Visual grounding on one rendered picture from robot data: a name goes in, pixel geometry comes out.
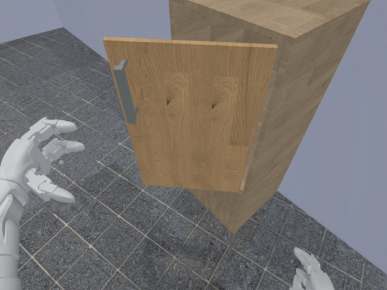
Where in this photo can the handle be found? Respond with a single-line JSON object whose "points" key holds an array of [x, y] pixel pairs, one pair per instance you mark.
{"points": [[125, 95]]}

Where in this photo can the cupboard door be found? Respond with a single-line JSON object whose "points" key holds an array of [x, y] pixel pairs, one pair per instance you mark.
{"points": [[198, 103]]}

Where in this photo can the robot left forearm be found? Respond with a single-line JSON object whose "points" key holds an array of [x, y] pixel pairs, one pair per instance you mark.
{"points": [[13, 197]]}

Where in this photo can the left robot hand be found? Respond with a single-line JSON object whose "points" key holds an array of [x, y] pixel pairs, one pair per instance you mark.
{"points": [[23, 155]]}

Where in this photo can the right robot hand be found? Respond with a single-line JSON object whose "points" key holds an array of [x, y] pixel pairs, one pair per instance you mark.
{"points": [[317, 280]]}

